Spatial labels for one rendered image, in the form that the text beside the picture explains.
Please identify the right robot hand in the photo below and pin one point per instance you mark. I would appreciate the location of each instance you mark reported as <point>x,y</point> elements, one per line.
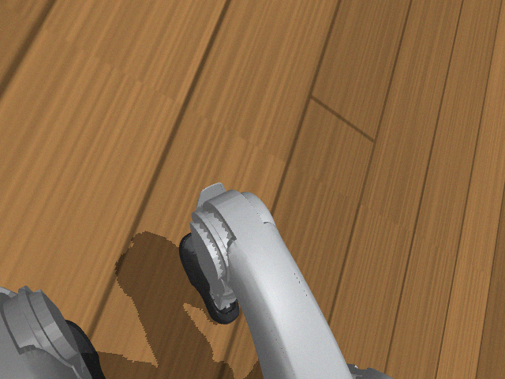
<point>369,373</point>

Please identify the right robot foot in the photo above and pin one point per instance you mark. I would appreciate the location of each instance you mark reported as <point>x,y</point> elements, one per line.
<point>198,280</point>

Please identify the left robot foot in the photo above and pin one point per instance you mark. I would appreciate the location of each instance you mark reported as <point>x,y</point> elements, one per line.
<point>87,351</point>

